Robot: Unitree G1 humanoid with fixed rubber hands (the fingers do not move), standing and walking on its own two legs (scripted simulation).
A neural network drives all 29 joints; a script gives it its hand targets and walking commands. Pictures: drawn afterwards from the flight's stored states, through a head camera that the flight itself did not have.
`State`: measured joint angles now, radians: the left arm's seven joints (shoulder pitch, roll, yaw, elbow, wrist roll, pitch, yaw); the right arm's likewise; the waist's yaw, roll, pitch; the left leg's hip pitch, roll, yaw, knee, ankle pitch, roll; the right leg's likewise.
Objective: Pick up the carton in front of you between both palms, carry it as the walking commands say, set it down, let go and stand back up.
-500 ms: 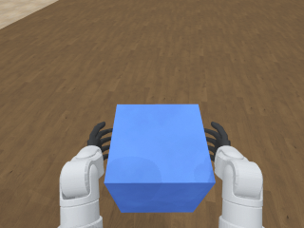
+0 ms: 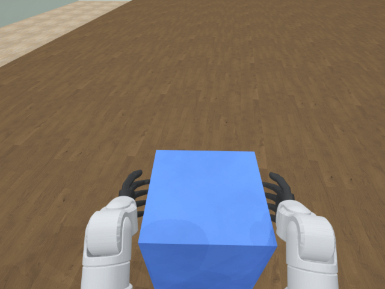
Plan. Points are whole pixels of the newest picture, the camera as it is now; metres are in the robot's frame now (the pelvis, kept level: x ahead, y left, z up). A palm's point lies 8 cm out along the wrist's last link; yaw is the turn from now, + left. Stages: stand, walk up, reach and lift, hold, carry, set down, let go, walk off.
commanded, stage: carry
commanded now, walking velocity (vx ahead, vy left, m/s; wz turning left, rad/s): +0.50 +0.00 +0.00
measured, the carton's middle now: (203, 223) +0.28 -0.01 +0.02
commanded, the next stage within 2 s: none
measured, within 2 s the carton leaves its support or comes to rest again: neither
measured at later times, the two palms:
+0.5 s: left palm (138, 125) +0.55 +0.18 +0.08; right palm (241, 123) +0.55 -0.12 +0.09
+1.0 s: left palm (149, 100) +0.68 +0.17 +0.09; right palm (240, 100) +0.68 -0.13 +0.09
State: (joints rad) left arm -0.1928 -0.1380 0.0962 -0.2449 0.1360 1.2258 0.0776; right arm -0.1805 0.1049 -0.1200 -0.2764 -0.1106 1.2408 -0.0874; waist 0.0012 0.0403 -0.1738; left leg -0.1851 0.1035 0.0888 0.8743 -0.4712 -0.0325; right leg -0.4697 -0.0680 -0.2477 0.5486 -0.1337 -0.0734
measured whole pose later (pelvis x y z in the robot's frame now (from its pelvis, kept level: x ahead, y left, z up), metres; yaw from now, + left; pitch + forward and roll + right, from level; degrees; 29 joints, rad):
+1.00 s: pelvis +0.41 +0.02 +0.02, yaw -2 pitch +4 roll +0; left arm -0.16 -0.13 0.12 -0.18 0.16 1.15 0.07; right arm -0.17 0.13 -0.11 -0.17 -0.16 1.15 -0.07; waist 0.00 0.00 -0.17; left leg -0.26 0.07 0.20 0.54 -0.28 -0.01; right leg -0.21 -0.07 -0.16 0.54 -0.31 0.03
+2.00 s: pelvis +0.35 +0.02 +0.01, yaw -1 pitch +2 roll +0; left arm -0.22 -0.14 0.18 0.20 0.25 0.74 0.02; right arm -0.22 0.14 -0.18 0.20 -0.25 0.74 -0.03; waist 0.00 0.00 -0.11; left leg -0.30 0.07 0.18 0.51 -0.24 0.01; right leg -0.25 -0.06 -0.17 0.51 -0.29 0.00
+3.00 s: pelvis +0.31 +0.02 +0.02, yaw -5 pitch -8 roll +0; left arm -0.28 -0.16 0.22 0.26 0.30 0.74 0.01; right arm -0.28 0.16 -0.23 0.27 -0.28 0.72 -0.01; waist 0.00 -0.01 0.05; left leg -0.10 0.01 0.01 0.42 -0.18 0.00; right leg -0.07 0.00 -0.01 0.43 -0.21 -0.01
